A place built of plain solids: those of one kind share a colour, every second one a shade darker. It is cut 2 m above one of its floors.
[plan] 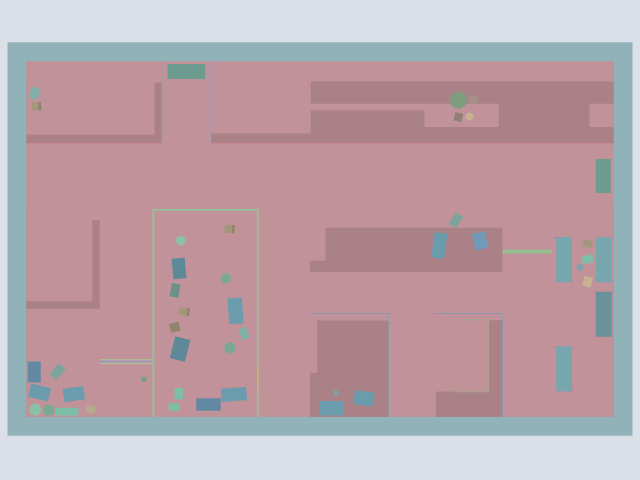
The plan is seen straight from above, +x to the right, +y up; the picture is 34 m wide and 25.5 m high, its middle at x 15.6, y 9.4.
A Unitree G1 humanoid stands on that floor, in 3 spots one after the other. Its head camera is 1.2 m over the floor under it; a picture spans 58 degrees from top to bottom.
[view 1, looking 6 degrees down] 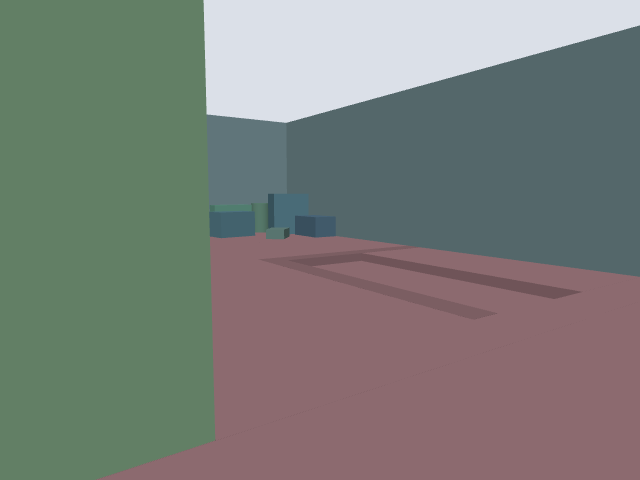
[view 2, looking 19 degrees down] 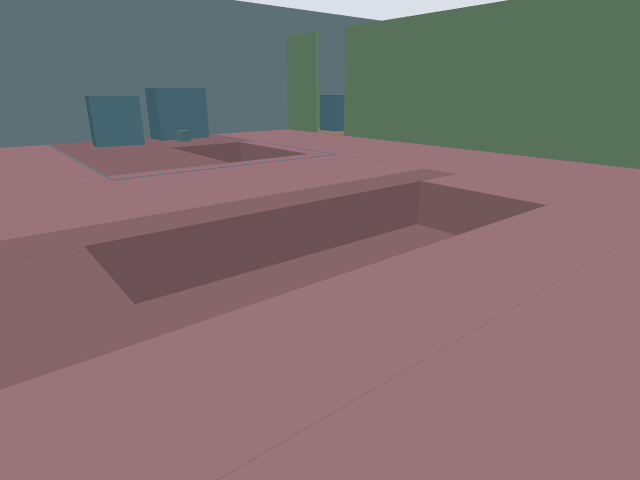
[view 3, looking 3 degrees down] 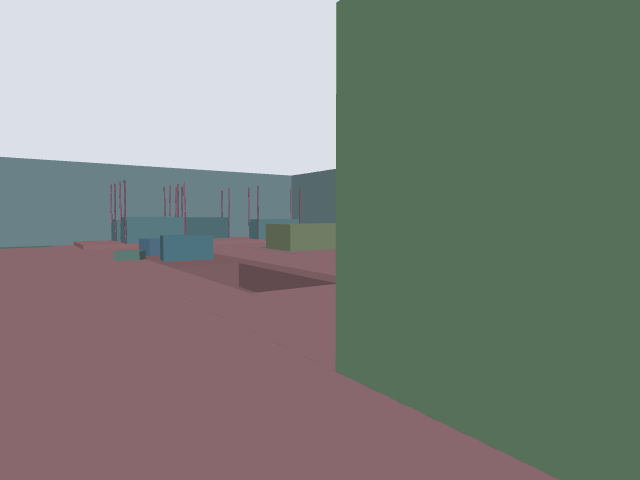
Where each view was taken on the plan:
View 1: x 7.40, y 13.00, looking -124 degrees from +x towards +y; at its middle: floor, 11.49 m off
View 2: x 20.80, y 12.10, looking -129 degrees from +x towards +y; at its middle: floor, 5.17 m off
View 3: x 9.70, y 13.05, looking -35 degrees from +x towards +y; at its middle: rail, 15.97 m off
